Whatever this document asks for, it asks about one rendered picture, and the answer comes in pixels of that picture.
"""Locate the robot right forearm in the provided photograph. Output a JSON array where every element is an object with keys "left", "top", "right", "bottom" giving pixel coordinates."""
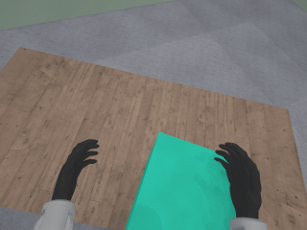
[{"left": 229, "top": 217, "right": 268, "bottom": 230}]

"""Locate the carton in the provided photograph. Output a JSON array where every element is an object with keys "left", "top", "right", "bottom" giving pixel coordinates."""
[{"left": 125, "top": 132, "right": 236, "bottom": 230}]

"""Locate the robot left forearm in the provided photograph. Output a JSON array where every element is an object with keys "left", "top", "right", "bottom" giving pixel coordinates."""
[{"left": 33, "top": 199, "right": 77, "bottom": 230}]

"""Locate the left robot hand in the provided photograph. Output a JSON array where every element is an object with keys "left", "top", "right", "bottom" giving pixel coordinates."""
[{"left": 52, "top": 139, "right": 99, "bottom": 200}]

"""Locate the pedestal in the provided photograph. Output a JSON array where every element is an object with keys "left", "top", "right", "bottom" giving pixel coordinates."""
[{"left": 0, "top": 47, "right": 307, "bottom": 230}]

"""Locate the right robot hand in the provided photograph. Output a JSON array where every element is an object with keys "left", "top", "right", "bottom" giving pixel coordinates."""
[{"left": 214, "top": 142, "right": 262, "bottom": 219}]

